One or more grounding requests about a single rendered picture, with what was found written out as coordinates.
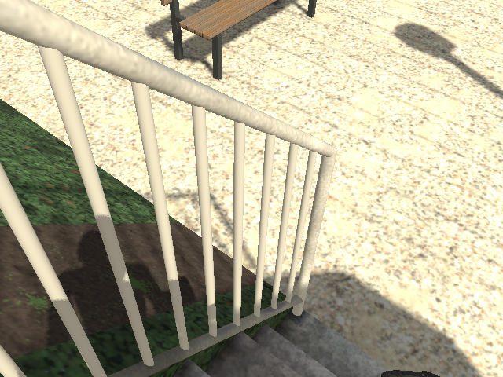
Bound stairs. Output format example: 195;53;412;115
173;308;391;377

